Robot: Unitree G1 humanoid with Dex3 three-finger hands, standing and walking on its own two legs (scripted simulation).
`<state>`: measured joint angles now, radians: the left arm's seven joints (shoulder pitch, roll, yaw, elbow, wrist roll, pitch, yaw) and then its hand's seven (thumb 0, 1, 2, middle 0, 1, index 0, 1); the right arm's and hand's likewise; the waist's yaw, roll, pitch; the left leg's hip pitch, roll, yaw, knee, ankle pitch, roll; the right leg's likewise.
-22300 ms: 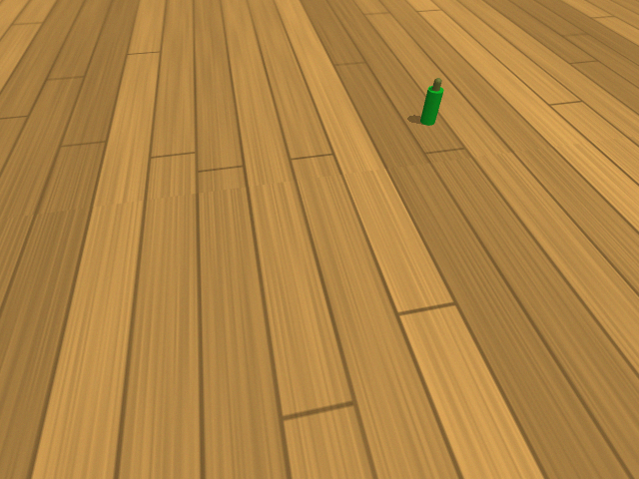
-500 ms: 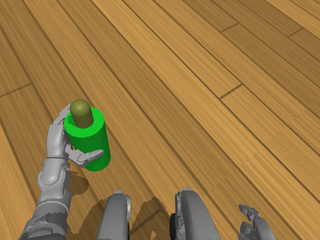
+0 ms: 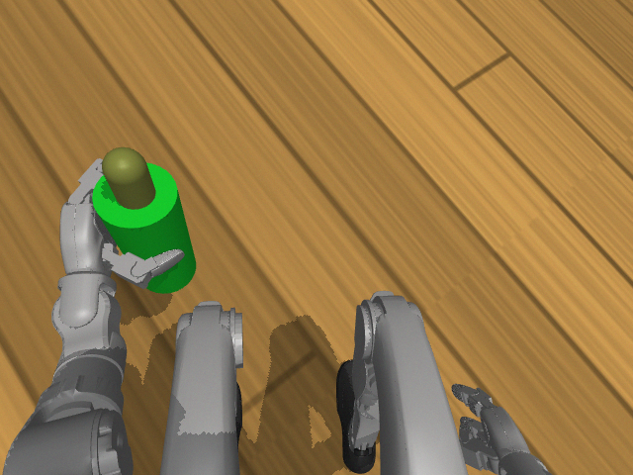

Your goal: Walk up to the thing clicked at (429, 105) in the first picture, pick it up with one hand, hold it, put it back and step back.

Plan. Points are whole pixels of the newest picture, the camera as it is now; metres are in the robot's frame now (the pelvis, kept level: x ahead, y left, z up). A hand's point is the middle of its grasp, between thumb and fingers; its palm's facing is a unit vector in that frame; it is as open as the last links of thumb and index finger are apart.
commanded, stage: crouch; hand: left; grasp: from the side
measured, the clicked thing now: (149, 224) +0.41 +0.19 -0.06
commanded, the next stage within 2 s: lower in 0.86 s
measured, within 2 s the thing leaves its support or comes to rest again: neither
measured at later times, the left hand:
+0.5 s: hand (158, 236) +0.42 +0.20 -0.15, palm faces +0.07 -1.00 -0.02, open 11.8 cm
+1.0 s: hand (165, 238) +0.43 +0.20 -0.19, palm faces +0.06 -1.00 -0.02, open 11.8 cm
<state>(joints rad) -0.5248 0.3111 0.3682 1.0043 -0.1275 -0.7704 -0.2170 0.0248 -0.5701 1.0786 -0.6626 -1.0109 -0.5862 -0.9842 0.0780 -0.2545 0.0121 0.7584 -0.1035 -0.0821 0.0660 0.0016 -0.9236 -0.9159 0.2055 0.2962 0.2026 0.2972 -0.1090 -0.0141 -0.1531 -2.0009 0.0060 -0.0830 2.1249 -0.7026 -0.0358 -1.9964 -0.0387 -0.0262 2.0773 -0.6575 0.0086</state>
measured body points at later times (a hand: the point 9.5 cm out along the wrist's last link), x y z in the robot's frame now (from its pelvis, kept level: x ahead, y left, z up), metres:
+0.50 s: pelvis -0.01 +0.00 -0.08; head +0.19 +0.06 +0.32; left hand +0.41 +0.26 -0.14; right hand +0.09 -0.27 -0.20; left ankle +0.08 +0.13 -0.39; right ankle +0.10 -0.13 -0.39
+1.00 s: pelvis -0.01 +0.01 -0.10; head +0.21 +0.08 +0.28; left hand +0.43 +0.26 -0.19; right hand +0.08 -0.27 -0.21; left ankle +0.08 +0.13 -0.39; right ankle +0.10 -0.13 -0.39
